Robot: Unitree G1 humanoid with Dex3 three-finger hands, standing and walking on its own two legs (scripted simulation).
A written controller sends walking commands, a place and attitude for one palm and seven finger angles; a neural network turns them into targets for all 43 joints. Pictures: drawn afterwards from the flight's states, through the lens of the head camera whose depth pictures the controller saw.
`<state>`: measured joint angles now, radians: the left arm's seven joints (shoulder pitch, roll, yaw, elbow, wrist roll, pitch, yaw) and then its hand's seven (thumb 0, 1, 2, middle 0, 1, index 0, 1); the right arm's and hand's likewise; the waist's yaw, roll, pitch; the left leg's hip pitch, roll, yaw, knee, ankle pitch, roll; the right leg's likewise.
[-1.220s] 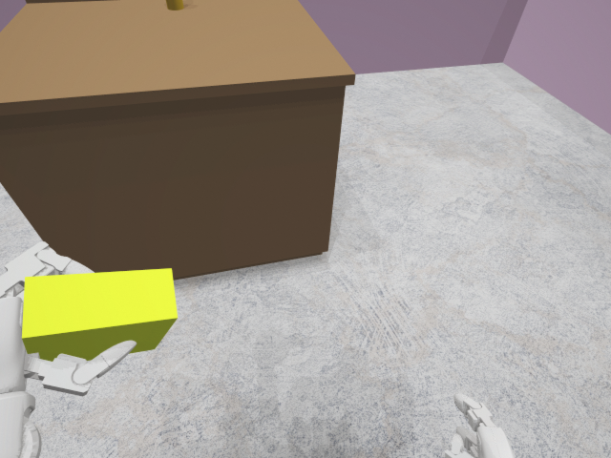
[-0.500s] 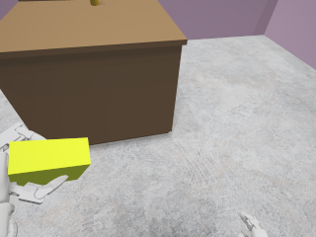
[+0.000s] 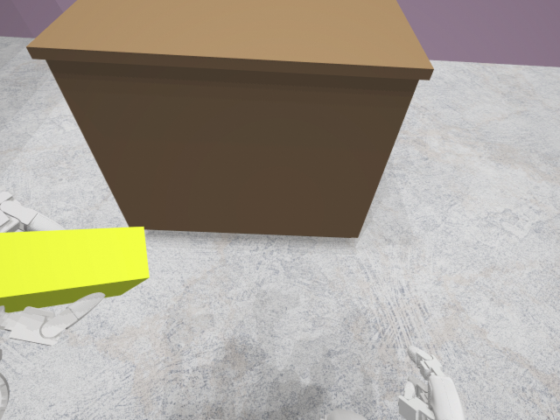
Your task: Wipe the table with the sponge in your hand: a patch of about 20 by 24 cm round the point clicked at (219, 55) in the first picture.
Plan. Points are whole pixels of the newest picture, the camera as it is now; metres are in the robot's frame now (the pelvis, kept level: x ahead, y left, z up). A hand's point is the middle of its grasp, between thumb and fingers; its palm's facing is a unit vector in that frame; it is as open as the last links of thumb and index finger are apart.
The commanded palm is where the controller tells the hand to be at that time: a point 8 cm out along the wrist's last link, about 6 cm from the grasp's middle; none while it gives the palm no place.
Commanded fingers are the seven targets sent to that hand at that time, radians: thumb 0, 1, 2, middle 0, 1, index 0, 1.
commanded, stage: walk to a spot facing it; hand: left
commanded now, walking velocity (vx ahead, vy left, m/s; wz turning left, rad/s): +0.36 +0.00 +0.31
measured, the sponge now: (90, 269) +0.23 +0.22 +0.16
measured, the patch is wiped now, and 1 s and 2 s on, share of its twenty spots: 0.00 0.00 0.00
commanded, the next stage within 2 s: none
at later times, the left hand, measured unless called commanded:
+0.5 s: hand (97, 217) +0.28 +0.22 +0.19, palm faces +0.54 -0.69 -0.49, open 9.5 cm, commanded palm +0.21 +0.25 +0.20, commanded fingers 0.00 0.10 1.30 -1.20 -1.60 -1.20 -1.60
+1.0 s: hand (79, 221) +0.27 +0.23 +0.19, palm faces +0.76 -0.47 -0.45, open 9.5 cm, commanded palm +0.22 +0.24 +0.20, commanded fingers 0.00 0.10 1.30 -1.20 -1.60 -1.20 -1.60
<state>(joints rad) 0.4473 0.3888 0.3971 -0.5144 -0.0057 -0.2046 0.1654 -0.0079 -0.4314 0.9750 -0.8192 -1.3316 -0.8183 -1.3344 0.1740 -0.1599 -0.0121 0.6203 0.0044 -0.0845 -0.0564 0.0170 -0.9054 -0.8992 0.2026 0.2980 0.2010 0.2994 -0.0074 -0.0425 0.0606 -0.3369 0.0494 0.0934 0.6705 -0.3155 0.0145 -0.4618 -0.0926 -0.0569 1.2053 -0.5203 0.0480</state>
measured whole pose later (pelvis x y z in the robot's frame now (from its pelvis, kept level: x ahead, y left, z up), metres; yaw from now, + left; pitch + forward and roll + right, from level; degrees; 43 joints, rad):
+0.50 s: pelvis +0.12 -0.06 +0.02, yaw +13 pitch +0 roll +3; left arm 0.53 0.38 0.37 -0.57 -0.01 -0.19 0.16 -0.01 -0.43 0.98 -0.82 -1.33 -0.82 -1.34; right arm 0.21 -0.26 -0.05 0.58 -0.01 -0.03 -0.07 0.02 -0.91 -0.90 0.20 0.30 0.20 0.30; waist -0.01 -0.04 0.10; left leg -0.51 0.09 0.15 0.86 -0.36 -0.03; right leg -0.20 -0.15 -0.29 0.53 -0.31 -0.02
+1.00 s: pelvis +0.21 -0.09 +0.01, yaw +28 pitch -1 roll -1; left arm 0.47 0.36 0.38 -0.52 -0.03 -0.15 0.14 -0.01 -0.43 0.98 -0.82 -1.33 -0.82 -1.34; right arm 0.24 -0.15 0.03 0.61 0.01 -0.09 -0.05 0.02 -0.90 -0.90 0.21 0.30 0.21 0.30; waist 0.04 0.07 0.04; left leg -0.41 0.06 -0.08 0.68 -0.31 -0.03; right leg -0.29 -0.05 -0.13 0.57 -0.27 0.04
